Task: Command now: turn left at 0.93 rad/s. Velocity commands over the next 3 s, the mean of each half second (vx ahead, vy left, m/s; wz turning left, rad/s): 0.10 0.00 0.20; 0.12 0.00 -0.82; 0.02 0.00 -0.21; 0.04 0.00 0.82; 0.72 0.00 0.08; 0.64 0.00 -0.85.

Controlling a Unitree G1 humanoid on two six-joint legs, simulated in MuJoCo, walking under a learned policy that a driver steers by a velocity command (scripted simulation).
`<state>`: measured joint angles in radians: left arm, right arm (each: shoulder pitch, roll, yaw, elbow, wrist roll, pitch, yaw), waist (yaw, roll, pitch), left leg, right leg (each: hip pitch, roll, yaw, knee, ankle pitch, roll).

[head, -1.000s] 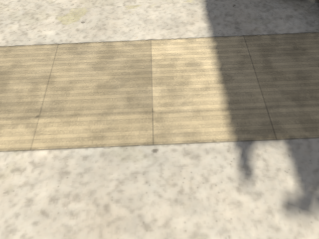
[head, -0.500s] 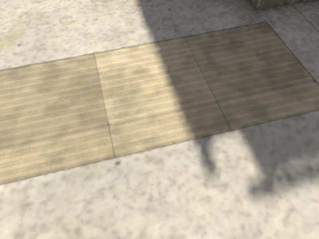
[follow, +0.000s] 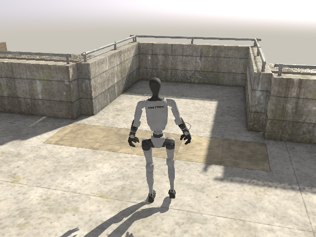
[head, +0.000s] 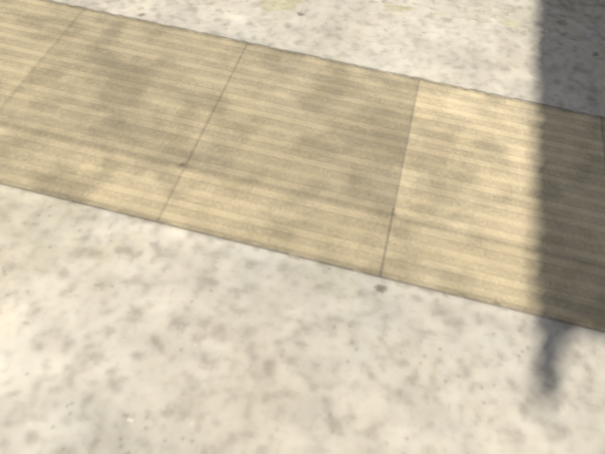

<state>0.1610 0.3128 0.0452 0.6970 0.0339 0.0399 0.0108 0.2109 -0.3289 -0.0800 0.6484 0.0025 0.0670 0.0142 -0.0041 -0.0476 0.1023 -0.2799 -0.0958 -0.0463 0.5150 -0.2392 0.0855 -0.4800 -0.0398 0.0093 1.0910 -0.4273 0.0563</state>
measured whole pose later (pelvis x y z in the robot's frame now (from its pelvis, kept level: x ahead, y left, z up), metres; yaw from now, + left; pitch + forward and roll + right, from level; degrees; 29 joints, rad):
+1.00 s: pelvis +0.18 +0.02 +0.01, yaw -25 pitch +1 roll -1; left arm 0.16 0.35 0.09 0.68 0.01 0.09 -0.07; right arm 0.23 -0.28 -0.01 0.68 -0.03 0.00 -0.04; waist -0.01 -0.04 0.09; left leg -0.17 0.02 0.15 0.42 -0.27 0.05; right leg -0.54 0.00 -0.01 1.03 -0.36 0.05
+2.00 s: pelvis +0.25 +0.00 +0.01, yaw +0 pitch +2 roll -2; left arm 0.14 0.31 0.04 0.70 0.04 0.04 0.00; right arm 0.29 -0.32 -0.08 0.65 -0.02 0.05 0.02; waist -0.04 -0.02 0.03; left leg -0.26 -0.16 -0.24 0.47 -0.23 0.10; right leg -0.49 0.03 0.10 0.85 -0.35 0.06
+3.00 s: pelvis +0.78 -0.05 -0.04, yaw -28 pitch +1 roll -1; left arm 0.10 0.32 0.06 0.66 0.02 0.01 -0.03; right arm 0.28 -0.26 -0.02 0.75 -0.02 -0.05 -0.02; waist -0.03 0.00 0.15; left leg -0.34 0.04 0.00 1.47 -0.49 -0.06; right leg -0.56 0.18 -0.07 0.70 -0.17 -0.19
